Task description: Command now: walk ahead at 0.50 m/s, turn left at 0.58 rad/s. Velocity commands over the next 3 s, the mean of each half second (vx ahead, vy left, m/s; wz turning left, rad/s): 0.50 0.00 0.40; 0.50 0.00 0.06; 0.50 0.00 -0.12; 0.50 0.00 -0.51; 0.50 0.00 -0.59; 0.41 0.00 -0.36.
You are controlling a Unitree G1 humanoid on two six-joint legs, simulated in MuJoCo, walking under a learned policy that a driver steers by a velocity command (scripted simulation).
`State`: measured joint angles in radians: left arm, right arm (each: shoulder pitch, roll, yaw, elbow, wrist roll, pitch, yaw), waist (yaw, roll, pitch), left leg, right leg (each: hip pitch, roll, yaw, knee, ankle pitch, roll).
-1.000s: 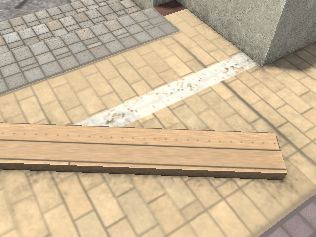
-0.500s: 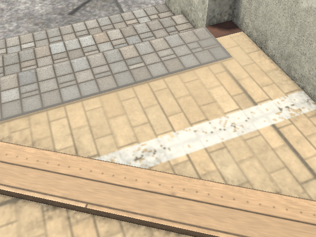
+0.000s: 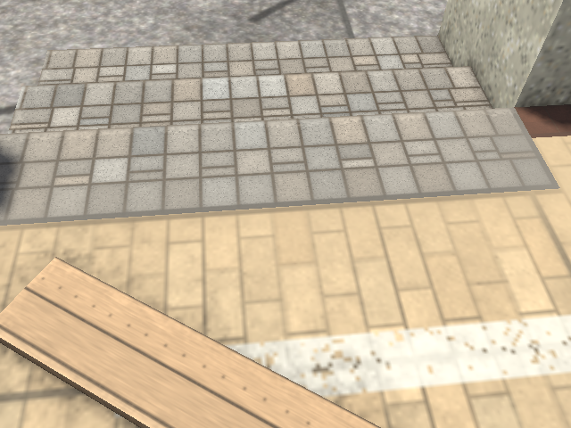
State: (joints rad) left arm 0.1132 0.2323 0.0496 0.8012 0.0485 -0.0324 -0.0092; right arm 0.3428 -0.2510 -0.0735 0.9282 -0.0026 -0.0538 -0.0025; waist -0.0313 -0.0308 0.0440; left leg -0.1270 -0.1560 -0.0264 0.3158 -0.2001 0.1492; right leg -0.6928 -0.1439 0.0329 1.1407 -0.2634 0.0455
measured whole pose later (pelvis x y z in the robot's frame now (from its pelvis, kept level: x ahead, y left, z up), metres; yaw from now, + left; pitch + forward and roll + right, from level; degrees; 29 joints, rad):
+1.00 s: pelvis +0.54 +0.07 +0.07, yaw +11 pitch +1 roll +0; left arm 0.22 0.28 0.05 0.78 0.03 -0.01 -0.03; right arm 0.37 -0.24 -0.04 0.85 -0.01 -0.10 0.02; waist -0.02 -0.05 0.01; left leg -0.12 -0.07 0.08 0.26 -0.15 0.09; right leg -0.55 -0.06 0.02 0.96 -0.19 -0.03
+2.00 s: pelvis +1.13 +0.10 -0.01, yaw -11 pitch +0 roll +0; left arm 0.36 0.30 0.08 0.86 0.02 -0.02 0.00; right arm 0.12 -0.26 -0.02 0.76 -0.03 -0.06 -0.01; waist 0.05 -0.03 0.05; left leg -0.35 -0.03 0.05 0.53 -0.18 0.05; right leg -0.31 0.09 0.07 1.14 -0.41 -0.08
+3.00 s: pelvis +1.58 -0.15 -0.06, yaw -39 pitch +1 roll -3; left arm 0.45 0.26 0.03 0.89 0.03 -0.05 0.07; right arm 0.12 -0.27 -0.05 0.74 -0.03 -0.04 0.05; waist 0.09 0.06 0.00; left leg -0.46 0.02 -0.04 0.39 0.34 0.02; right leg -0.02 0.20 0.12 0.69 -0.67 -0.12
